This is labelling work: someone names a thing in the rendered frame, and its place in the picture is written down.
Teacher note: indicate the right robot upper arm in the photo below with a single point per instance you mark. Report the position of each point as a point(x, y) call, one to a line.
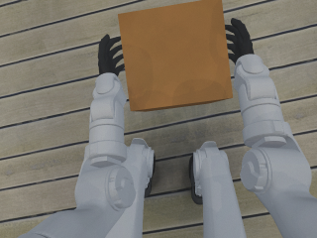
point(281, 179)

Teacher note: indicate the left robot hand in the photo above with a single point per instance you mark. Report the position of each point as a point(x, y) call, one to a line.
point(106, 62)

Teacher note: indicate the robot foot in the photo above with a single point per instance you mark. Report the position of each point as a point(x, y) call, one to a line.
point(197, 198)
point(149, 188)

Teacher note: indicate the right robot hand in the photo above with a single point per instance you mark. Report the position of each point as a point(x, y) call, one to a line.
point(242, 44)

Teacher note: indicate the left robot forearm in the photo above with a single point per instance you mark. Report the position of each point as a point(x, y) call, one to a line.
point(106, 146)

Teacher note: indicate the left robot upper arm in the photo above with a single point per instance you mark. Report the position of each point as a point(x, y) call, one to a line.
point(101, 195)

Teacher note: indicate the robot left foot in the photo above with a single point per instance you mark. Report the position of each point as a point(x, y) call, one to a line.
point(149, 188)

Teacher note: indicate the robot right foot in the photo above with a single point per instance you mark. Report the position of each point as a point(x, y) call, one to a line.
point(197, 198)

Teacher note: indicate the right robot forearm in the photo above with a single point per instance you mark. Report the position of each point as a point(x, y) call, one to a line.
point(263, 121)

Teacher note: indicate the carton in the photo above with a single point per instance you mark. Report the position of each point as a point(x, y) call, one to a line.
point(176, 55)

